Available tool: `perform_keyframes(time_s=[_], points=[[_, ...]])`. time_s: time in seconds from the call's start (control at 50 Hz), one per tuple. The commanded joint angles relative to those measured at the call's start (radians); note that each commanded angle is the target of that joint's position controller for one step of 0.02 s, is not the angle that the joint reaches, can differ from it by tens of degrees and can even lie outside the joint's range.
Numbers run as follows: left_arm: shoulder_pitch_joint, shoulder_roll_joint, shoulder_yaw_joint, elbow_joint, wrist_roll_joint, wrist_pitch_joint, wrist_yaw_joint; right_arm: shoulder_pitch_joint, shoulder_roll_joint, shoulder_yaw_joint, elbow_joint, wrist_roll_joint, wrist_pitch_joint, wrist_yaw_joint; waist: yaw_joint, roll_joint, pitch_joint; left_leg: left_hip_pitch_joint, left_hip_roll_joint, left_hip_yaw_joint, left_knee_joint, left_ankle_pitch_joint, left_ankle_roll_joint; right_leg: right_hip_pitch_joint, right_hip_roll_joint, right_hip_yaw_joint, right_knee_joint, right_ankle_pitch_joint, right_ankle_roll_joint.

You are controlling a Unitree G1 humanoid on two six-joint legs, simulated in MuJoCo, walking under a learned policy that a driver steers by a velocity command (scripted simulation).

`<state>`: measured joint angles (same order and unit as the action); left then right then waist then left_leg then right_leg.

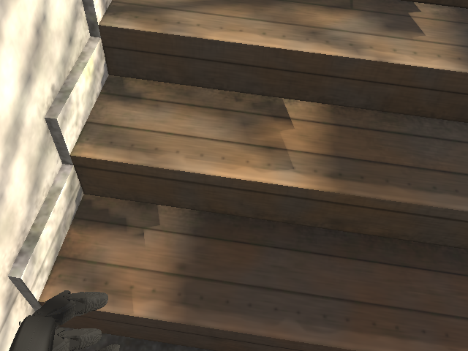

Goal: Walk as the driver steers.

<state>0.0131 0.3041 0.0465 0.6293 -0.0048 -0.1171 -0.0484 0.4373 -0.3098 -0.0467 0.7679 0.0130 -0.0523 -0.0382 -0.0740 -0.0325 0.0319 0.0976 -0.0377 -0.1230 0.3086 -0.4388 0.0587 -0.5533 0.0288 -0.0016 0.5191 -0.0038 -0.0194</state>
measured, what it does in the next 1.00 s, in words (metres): climbs, turning right: right foot, then left foot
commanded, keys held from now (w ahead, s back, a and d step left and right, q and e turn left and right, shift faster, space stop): w+e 0.84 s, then w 0.06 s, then w+q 0.10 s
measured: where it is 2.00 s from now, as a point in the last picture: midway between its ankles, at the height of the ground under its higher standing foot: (398, 73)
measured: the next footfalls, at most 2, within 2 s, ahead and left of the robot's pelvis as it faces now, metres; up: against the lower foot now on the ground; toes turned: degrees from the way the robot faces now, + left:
right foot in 0.02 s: +0.19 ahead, -0.11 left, +0.00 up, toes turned +0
left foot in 0.44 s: +0.35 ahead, +0.07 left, +0.00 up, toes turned -13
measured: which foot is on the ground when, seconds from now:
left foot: down 0.00-0.04, up 0.06-0.42, down 0.44-0.92, up 0.94-1.00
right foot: up 0.00-0.00, down 0.02-0.42, up 0.44-0.88, down 0.90-1.00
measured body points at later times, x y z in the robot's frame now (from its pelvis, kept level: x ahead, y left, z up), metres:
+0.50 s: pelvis +0.25 -0.01 +0.00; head +0.27 +0.00 +0.45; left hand +0.44 +0.23 -0.10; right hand +0.35 -0.28 -0.08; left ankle +0.31 +0.08 -0.73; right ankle +0.16 -0.10 -0.66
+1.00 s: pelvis +0.44 -0.16 +0.08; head +0.49 -0.16 +0.53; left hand +0.72 -0.09 -0.02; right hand +0.31 -0.38 -0.05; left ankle +0.38 +0.07 -0.50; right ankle +0.48 -0.24 -0.56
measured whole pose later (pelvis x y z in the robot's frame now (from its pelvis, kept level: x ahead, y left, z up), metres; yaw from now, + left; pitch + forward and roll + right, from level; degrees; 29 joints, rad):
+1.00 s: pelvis +0.44 -0.16 +0.08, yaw -30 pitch +3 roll -2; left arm 0.07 0.17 -0.01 0.63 0.04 0.02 -0.04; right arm 0.42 -0.21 -0.06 0.88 -0.01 -0.09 0.07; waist -0.03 0.00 0.02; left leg -0.39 0.00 -0.19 1.38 -0.01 0.07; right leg -0.75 0.08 -0.17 1.17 -0.49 -0.13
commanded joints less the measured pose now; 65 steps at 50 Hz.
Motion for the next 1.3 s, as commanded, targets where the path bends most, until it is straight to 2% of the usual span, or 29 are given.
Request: perform_keyframes(time_s=[0.02, 0.04, 0.06, 0.1, 0.14, 0.26, 0.38, 0.4, 0.42, 0.44, 0.46, 0.48, 0.5, 0.52, 0.68, 0.82, 0.84, 0.86, 0.9, 0.92, 0.94, 0.96, 0.98, 1.02, 1.04, 1.06, 1.08, 1.16, 1.3], points=[[0.202, 0.165, 0.066, -0.009, -0.002, -0.010, 0.017, -0.056, -0.157, -0.033, -0.054, -0.009, -0.004, -0.008, 0.182, 0.191, -0.154, -0.097, 0.183, 0.010, 0.363, 1.221, 0.042, 0.382, 0.051, -0.066, -0.026, -0.016, -0.105], [0.401, 0.209, 0.077, 0.030, 0.004, -0.006, 0.030, -0.056, -0.119, -0.016, -0.078, -0.030, -0.011, -0.008, 0.254, 0.080, -0.282, -0.336, 0.142, 0.013, 0.679, 0.954, 0.017, 0.720, -0.095, 0.130, 0.005, 0.056, -0.183], [0.404, 0.307, 0.092, 0.053, -0.002, 0.003, 0.025, 0.111, 0.008, 0.024, -0.101, -0.039, -0.032, 0.017, 0.101, -0.316, -0.400, -0.770, -0.037, 0.069, 1.073, -0.128, -0.061, 1.041, -0.378, 0.666, -0.047, 0.003, -0.404], [0.323, 0.151, 0.065, 0.030, 0.003, 0.019, 0.029, -0.111, -0.141, 0.002, -0.116, 0.013, -0.070, 0.038, 0.178, -0.062, -0.213, -0.900, 0.037, -0.016, 1.142, 0.007, -0.043, 0.831, -0.317, 0.640, -0.232, -0.250, -0.336], [0.207, 0.133, 0.050, -0.005, 0.005, 0.035, 0.041, -0.204, -0.134, 0.010, -0.150, -0.046, -0.080, 0.030, 0.110, 0.069, -0.091, -0.795, 0.092, 0.015, 0.999, 0.096, -0.068, 0.537, -0.252, 0.480, -0.268, 0.039, -0.302], [0.171, 0.157, 0.052, -0.005, -0.003, 0.034, 0.060, -0.234, -0.033, 0.052, -0.210, -0.059, -0.040, 0.021, 0.034, -0.028, -0.045, -0.493, 0.044, 0.121, 0.510, 0.150, -0.138, 0.165, -0.102, 0.226, -0.277, 0.257, -0.253], [0.185, 0.106, 0.031, -0.042, -0.017, 0.075, 0.070, -0.247, -0.056, 0.037, -0.235, -0.033, -0.003, 0.015, 0.021, -0.079, -0.153, -0.378, 0.000, 0.120, 0.348, 0.239, -0.081, 0.287, -0.134, 0.359, -0.056, 0.276, -0.155], [0.182, 0.103, 0.036, -0.019, 0.050, 0.077, 0.056, -0.145, -0.015, 0.051, -0.195, -0.069, -0.004, 0.004, -0.025, -0.085, -0.157, -0.291, -0.001, 0.171, 0.226, 0.379, -0.056, 0.290, -0.079, 0.305, 0.044, 0.425, -0.142], [0.194, 0.083, 0.039, -0.023, 0.022, 0.070, 0.047, -0.070, -0.038, 0.037, -0.175, -0.079, -0.015, -0.003, -0.053, -0.017, -0.152, -0.170, 0.024, 0.134, 0.092, 0.434, -0.045, 0.245, -0.012, 0.267, 0.216, 0.395, -0.100], [0.184, 0.010, 0.021, -0.055, 0.000, 0.056, 0.044, -0.005, -0.123, 0.015, -0.173, -0.097, -0.026, -0.011, -0.058, 0.155, -0.153, -0.037, 0.278, -0.146, -0.013, 0.581, 0.005, 0.053, 0.070, 0.174, 0.497, -0.037, -0.047], [0.371, -0.046, 0.005, -0.071, 0.022, 0.067, 0.052, -0.030, -0.216, -0.016, -0.175, -0.096, -0.006, 0.000, 0.090, 0.290, -0.220, 0.014, 0.517, -0.441, 0.019, 0.857, 0.101, -0.093, 0.132, 0.109, 0.710, -0.560, -0.020], [0.390, 0.013, 0.014, -0.041, 0.059, 0.099, 0.057, -0.099, -0.181, -0.031, -0.190, -0.083, 0.007, 0.006, 0.091, 0.167, -0.238, -0.061, 0.536, -0.517, 0.031, 0.436, 0.227, -0.162, 0.051, 0.082, 0.945, -0.566, -0.019], [0.277, 0.053, 0.023, -0.053, 0.082, 0.110, 0.056, -0.154, -0.072, -0.004, -0.206, -0.070, 0.005, 0.013, 0.074, 0.020, -0.120, -0.147, 0.437, -0.411, -0.021, 0.053, 0.197, -0.252, 0.015, 0.100, 1.023, -0.463, -0.007], [0.164, 0.041, 0.027, -0.088, 0.082, 0.120, 0.052, -0.178, -0.029, 0.013, -0.189, -0.056, -0.006, 0.015, 0.055, 0.107, -0.015, -0.230, 0.385, -0.298, -0.068, -0.038, 0.179, -0.361, 0.029, 0.063, 1.178, -0.444, 0.002], [-0.134, -0.133, -0.045, -0.248, 0.058, 0.160, 0.082, 0.032, -0.010, 0.000, 0.039, -0.063, -0.052, -0.001, 0.056, 0.062, 0.047, -0.178, 0.351, 0.025, -0.180, -0.105, 0.080, -0.834, 0.021, 0.105, 1.599, -0.508, -0.056], [-0.262, -0.206, -0.094, -0.376, 0.047, 0.167, 0.041, 0.044, -0.036, 0.002, 0.157, -0.024, -0.032, -0.017, 0.065, 0.126, -0.028, -0.230, 0.265, 0.310, -0.391, 0.729, 0.136, -0.374, -0.076, -0.181, 0.917, -0.495, -0.074], [-0.226, -0.167, -0.081, -0.316, 0.046, 0.175, 0.040, 0.039, -0.035, 0.006, 0.141, -0.016, -0.028, -0.016, 0.049, 0.039, -0.113, -0.205, 0.254, 0.349, -0.311, 1.127, 0.154, -0.165, -0.003, -0.279, 0.802, -0.500, -0.087], [-0.103, -0.149, -0.061, -0.274, 0.037, 0.185, 0.041, 0.070, -0.144, -0.010, 0.144, -0.010, -0.036, -0.007, 0.110, 0.157, -0.215, -0.115, 0.327, 0.346, -0.131, 1.792, 0.152, -0.027, 0.071, -0.310, 0.817, -0.566, -0.099], [0.271, -0.089, -0.032, -0.160, 0.030, 0.185, 0.032, 0.010, -0.245, -0.052, 0.132, 0.024, -0.046, 0.038, 0.269, 0.331, -0.439, 0.023, 0.373, 0.322, 0.297, 2.053, 0.111, 0.235, 0.109, -0.185, 0.582, -0.476, -0.179], [0.314, -0.036, -0.002, -0.120, 0.010, 0.165, 0.035, 0.029, -0.217, -0.049, 0.087, 0.028, -0.066, 0.054, 0.286, 0.344, -0.454, -0.252, 0.317, 0.255, 0.537, 1.703, 0.075, 0.458, 0.059, 0.095, 0.447, -0.509, -0.214], [0.331, 0.124, 0.049, -0.052, 0.023, 0.164, 0.036, -0.036, -0.073, -0.030, -0.005, -0.002, -0.065, 0.093, 0.253, -0.050, -0.423, -0.648, 0.049, 0.203, 0.979, 0.365, -0.022, 0.581, -0.197, 0.734, -0.005, -0.643, -0.251], [0.309, 0.157, 0.077, -0.032, 0.030, 0.162, 0.049, -0.072, -0.019, -0.036, -0.019, -0.042, -0.071, 0.096, 0.247, -0.030, -0.485, -0.746, -0.029, -0.131, 1.394, 0.251, -0.001, 0.551, -0.317, 1.004, -0.205, -0.781, -0.215], [0.520, 0.162, 0.046, 0.072, 0.071, 0.117, 0.004, -0.057, -0.021, -0.058, 0.003, -0.028, -0.057, 0.154, 0.311, -0.097, -0.063, -1.125, -0.130, -0.429, 1.594, 0.544, 0.072, 0.388, -0.234, 0.853, -0.102, -0.607, -0.065], [0.340, 0.030, 0.005, 0.202, 0.066, 0.079, -0.069, -0.080, -0.013, -0.045, -0.038, -0.041, -0.083, 0.130, 0.121, 0.017, -0.089, -1.197, -0.133, -0.368, 1.798, 0.563, 0.132, 0.268, -0.260, 0.553, -0.020, -0.202, -0.150], [0.177, -0.115, -0.006, 0.187, 0.030, 0.069, 0.004, -0.058, 0.198, 0.021, -0.066, -0.056, -0.069, 0.047, -0.047, 0.055, -0.134, -1.057, 0.017, -0.100, 1.749, 0.364, 0.064, 0.260, -0.260, 0.376, -0.045, -0.186, -0.107], [0.149, -0.186, -0.039, 0.198, 0.029, 0.055, 0.038, -0.048, 0.210, 0.043, -0.050, -0.060, -0.051, 0.019, -0.052, 0.095, -0.093, -1.055, 0.035, -0.087, 1.722, 0.277, 0.035, 0.149, -0.239, 0.297, -0.078, -0.239, -0.117], [0.116, -0.196, -0.068, 0.220, 0.121, 0.051, -0.052, -0.137, 0.063, 0.018, -0.069, -0.002, -0.018, 0.095, -0.024, 0.083, -0.053, -1.211, 0.013, -0.216, 1.784, 0.531, 0.133, 0.040, -0.216, 0.267, -0.067, -0.253, -0.104], [0.340, -0.097, -0.052, 0.334, 0.121, 0.031, -0.035, -0.230, 0.138, 0.060, -0.086, -0.010, -0.026, 0.139, -0.024, 0.010, -0.081, -1.390, -0.004, -0.017, 1.907, 0.442, 0.199, 0.131, -0.120, 0.015, -0.131, -0.140, -0.031], [0.630, 0.014, -0.087, 0.440, 0.153, 0.031, -0.056, -0.631, 0.049, 0.068, -0.246, 0.020, 0.017, 0.112, 0.088, -0.099, -0.055, -1.625, 0.021, 0.177, 1.680, 0.336, 0.114, 0.462, -0.266, 0.015, -0.253, 0.362, -0.023]])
